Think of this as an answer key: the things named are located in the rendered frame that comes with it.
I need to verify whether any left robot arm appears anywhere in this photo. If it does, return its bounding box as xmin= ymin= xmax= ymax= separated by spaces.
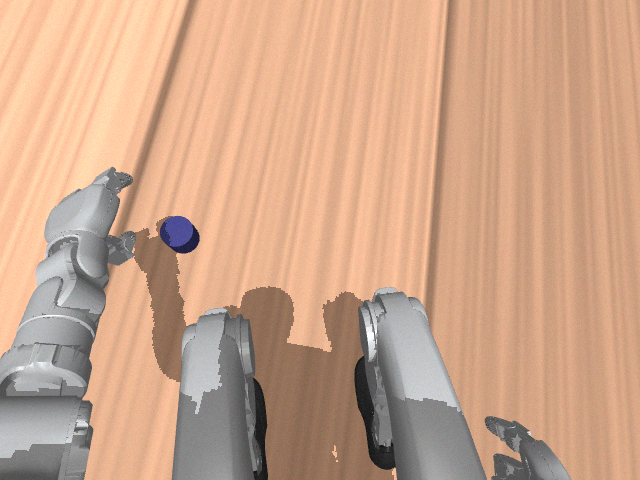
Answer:
xmin=0 ymin=230 xmax=109 ymax=480

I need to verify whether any tin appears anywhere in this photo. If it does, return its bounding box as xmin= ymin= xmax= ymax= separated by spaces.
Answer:
xmin=160 ymin=216 xmax=200 ymax=254

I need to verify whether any left robot hand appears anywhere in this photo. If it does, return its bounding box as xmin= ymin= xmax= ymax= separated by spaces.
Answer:
xmin=44 ymin=167 xmax=136 ymax=266

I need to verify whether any right robot hand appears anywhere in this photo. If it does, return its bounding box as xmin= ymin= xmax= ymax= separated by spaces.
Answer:
xmin=485 ymin=416 xmax=572 ymax=480

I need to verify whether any right robot foot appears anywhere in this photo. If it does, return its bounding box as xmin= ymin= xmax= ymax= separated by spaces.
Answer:
xmin=354 ymin=356 xmax=396 ymax=470

